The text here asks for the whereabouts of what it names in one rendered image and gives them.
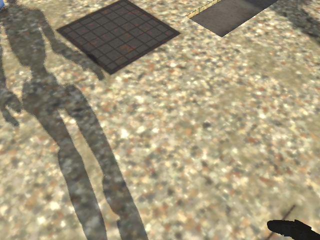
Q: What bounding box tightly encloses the robot right hand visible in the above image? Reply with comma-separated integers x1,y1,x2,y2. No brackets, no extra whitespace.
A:
267,219,320,240

